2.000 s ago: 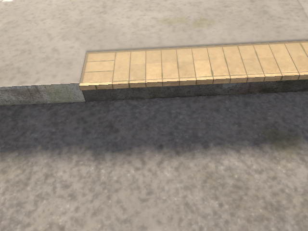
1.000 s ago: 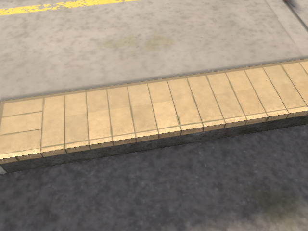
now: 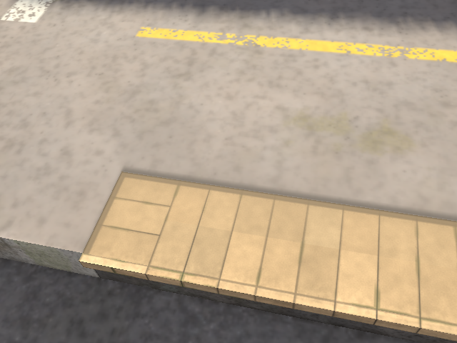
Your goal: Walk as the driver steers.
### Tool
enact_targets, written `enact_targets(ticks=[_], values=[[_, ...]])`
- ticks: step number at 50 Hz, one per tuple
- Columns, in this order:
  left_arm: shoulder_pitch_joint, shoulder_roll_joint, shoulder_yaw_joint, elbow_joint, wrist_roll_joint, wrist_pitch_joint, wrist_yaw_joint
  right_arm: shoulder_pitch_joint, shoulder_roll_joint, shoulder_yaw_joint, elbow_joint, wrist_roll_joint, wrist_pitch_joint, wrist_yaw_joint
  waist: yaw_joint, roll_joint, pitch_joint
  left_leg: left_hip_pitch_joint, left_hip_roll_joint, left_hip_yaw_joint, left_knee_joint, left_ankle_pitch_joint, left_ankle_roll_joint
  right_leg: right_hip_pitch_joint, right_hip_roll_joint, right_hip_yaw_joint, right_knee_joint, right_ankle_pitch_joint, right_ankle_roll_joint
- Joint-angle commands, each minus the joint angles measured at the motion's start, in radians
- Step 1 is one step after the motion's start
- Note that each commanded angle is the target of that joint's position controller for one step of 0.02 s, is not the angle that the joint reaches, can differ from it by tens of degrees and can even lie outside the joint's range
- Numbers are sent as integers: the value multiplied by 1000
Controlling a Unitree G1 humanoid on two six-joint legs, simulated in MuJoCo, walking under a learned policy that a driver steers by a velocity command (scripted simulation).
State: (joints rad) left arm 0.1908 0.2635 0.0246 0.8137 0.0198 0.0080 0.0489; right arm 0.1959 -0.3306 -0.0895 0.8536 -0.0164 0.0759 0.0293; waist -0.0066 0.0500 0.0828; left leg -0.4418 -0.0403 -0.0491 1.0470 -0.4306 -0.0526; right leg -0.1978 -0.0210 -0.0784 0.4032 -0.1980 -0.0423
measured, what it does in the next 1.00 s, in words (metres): steps on the spot: left foot, then right foot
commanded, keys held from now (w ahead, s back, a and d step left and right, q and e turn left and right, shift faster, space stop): q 0.52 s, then no key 0.06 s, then e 0.42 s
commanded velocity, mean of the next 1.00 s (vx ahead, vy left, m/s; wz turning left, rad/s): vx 0.00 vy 0.00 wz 0.30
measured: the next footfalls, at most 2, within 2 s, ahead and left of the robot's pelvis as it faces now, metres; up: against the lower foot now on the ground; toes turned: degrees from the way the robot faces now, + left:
left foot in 0.22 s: +0.01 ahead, +0.12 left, +0.00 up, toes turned +10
right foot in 0.78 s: +0.07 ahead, -0.06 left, +0.00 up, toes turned +22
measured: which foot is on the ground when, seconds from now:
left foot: up 0.00-0.20, down 0.22-0.80, up 0.82-1.00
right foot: down 0.00-0.22, up 0.24-0.76, down 0.78-1.00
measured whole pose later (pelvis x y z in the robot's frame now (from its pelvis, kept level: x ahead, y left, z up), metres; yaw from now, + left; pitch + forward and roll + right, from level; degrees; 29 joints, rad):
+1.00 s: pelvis -0.02 +0.02 +0.00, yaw +13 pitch +0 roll +1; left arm 0.20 0.28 0.05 0.92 0.01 0.03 0.00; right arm 0.15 -0.30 -0.04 0.91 0.00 0.02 -0.04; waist 0.02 0.00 0.06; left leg -0.25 -0.08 -0.06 0.67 -0.44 0.01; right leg -0.23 0.06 0.15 0.44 -0.20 -0.03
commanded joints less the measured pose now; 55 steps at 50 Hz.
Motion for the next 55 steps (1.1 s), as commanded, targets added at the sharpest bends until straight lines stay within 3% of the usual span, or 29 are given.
enact_targets(ticks=[1,8,10,11,12,13,14,15,16,18,21,29,35,37,38,39,40,41,43,45,49,53,55], values=[[47,167,44,-26,5,-9,-4,-9,-49,-2,-62,2,1,10,23,-207,-99,-58,25,31,-67,-6,2,163,-262,160,-86,427,-180],[34,218,68,-12,10,-2,-31,-47,-40,13,-95,18,-8,18,29,-237,-113,145,29,115,-356,-10,61,100,-293,87,-24,377,-148],[15,224,74,-8,-3,8,-34,3,-36,14,-80,11,-22,12,-12,-197,-121,271,11,133,-568,133,89,44,-280,37,73,314,-90],[51,210,74,4,-1,11,-36,23,-67,5,-72,-2,-35,1,-22,-102,-121,359,34,49,-698,220,103,-36,-247,-9,183,188,-27],[95,135,59,-18,11,20,-45,25,-174,-14,-83,-13,-49,-14,6,184,-112,458,289,-292,-792,420,155,-254,-124,-103,444,-253,48],[1,117,48,-74,9,39,-21,73,-277,-42,-82,0,-50,-11,-43,221,-88,353,445,-466,-768,661,312,-360,13,1,577,-454,68],[-20,147,52,-68,4,49,-14,91,-227,-36,-67,7,-50,-13,-42,102,-72,351,393,-394,-748,686,337,-358,-20,81,657,-408,67],[-6,147,54,-52,-12,49,-18,30,-169,-19,-71,11,-50,-20,-5,80,-31,328,321,-310,-746,644,309,-363,-30,102,660,-323,61],[9,152,56,-36,-13,40,-21,-34,-135,-10,-84,8,-46,-25,21,79,-22,328,254,-259,-749,592,268,-361,-35,111,633,-251,59],[31,169,62,-17,8,37,-30,-47,-109,-2,-94,15,-46,-32,23,101,-72,373,210,-230,-735,673,252,-344,-20,105,661,-186,62],[15,148,58,-24,0,41,-37,2,-131,-8,-82,21,-50,-27,12,51,-107,411,207,-257,-728,664,258,-355,-8,115,654,-162,74],[-39,138,55,-36,-5,40,-26,54,-139,-7,-67,2,-47,-36,-19,64,-99,393,209,-370,-735,507,282,-342,11,132,504,-184,78],[-10,88,29,10,-16,38,-27,6,-57,45,-28,-17,-56,-51,-7,56,-115,258,193,-302,-745,474,246,-45,16,105,255,-182,42],[36,73,22,46,-16,33,-24,-15,-66,54,-5,-7,-55,-58,29,37,-95,207,181,-284,-725,411,210,92,32,94,46,-64,24],[30,85,19,49,-10,23,-21,-4,-72,56,6,-4,-57,-61,33,3,-76,176,169,-277,-711,382,173,147,14,139,-74,35,15],[22,138,25,44,4,10,-16,10,-69,56,5,-4,-62,-61,12,-71,-76,160,126,-240,-650,343,135,167,-86,280,-111,96,-6],[-23,221,36,29,1,0,-22,54,-74,49,5,2,-65,-60,-47,-161,-67,147,19,-132,-611,219,108,122,-198,415,-105,275,-63],[-20,221,41,45,-9,-2,-35,35,-77,46,22,3,-57,-67,-25,-201,-61,214,-7,-75,-598,153,96,21,-241,463,-106,293,-132],[-29,191,41,47,-12,-1,-49,-5,-76,41,26,2,-57,-73,-9,-235,-41,225,-21,-36,-544,142,83,-8,-198,472,-109,244,-123],[-16,199,49,50,-13,7,-45,-8,-66,36,26,8,-57,-67,-2,-249,-44,185,-39,-5,-480,94,72,7,-175,486,-92,266,-129],[43,213,74,74,-12,19,-37,-40,-39,35,6,14,-62,-71,32,-199,-82,53,-36,-19,-302,-70,52,103,-193,553,-82,346,-189],[-12,210,91,65,-9,38,-46,-17,-37,36,-6,22,-75,-73,19,-202,-119,122,-40,-7,-423,-10,39,80,-128,534,-65,295,-147],[-77,207,95,46,-12,46,-54,65,-32,36,13,22,-79,-77,-29,-194,-140,274,-54,15,-628,108,50,-6,-79,516,-26,228,-96]])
